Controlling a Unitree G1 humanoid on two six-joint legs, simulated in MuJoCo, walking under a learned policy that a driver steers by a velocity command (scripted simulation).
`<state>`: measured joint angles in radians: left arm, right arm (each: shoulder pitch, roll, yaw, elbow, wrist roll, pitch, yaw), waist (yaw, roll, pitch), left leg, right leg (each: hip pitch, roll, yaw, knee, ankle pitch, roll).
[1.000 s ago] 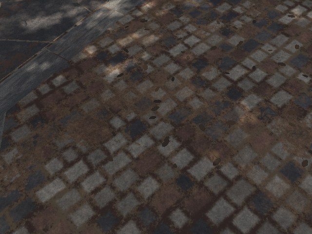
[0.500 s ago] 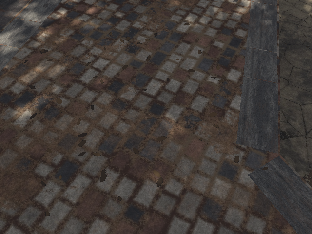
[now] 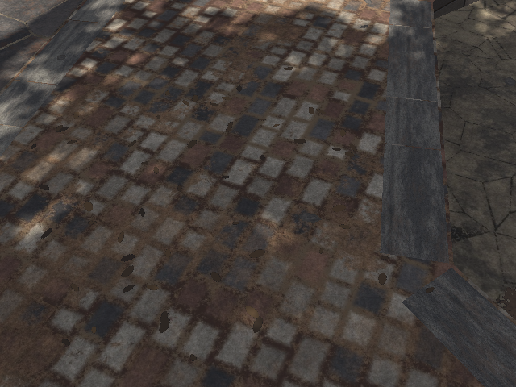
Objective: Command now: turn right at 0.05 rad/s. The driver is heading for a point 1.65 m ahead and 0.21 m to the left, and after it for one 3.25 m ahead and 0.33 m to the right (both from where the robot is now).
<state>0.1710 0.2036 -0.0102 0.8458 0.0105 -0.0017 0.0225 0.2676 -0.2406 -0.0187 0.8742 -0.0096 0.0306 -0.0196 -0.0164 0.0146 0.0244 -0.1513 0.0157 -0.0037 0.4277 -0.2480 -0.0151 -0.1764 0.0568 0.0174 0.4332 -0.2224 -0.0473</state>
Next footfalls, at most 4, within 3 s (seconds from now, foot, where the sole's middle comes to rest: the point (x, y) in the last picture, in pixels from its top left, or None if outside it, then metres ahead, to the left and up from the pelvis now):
1.68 left None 0.43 0.06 -0.78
2.24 right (308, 308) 0.74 -0.11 -0.78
2.80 left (240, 240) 0.99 0.09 -0.78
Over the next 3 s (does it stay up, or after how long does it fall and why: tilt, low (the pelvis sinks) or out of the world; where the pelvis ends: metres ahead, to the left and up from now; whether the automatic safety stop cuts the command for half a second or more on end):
stays up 0.97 0.05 0.00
